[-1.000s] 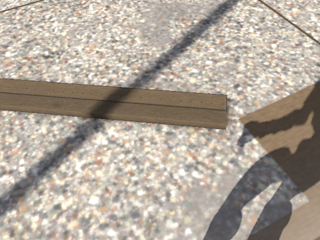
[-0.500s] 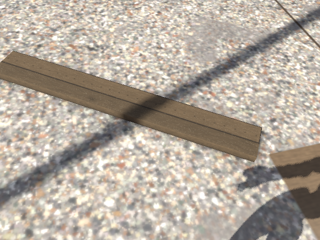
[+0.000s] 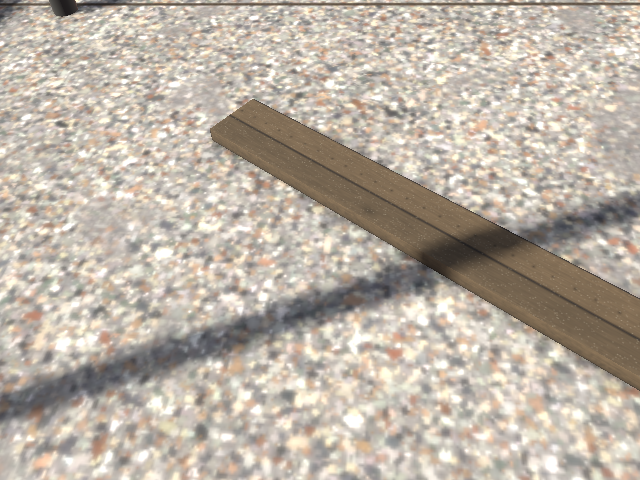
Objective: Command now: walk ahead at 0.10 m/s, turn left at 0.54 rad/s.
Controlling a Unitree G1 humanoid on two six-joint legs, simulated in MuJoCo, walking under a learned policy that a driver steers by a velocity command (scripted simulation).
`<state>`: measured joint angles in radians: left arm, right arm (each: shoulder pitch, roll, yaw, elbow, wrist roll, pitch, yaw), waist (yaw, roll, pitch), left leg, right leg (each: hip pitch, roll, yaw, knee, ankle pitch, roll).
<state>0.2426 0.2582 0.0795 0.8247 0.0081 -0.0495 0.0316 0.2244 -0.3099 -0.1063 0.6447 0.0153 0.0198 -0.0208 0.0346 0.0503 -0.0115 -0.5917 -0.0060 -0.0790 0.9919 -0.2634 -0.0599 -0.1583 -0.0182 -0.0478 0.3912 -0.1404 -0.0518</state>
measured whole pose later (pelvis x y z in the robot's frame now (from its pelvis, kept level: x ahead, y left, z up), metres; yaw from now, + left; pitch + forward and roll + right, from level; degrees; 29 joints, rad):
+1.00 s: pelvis +0.13 +0.01 -0.03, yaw +6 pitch -1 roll +0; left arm 0.26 0.23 0.03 0.95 -0.02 -0.03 0.02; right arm 0.25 -0.24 -0.07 0.93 0.02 0.00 -0.03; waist 0.01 0.00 0.01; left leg -0.28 -0.01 -0.01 0.70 -0.42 0.02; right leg -0.16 -0.02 0.00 0.57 -0.38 -0.03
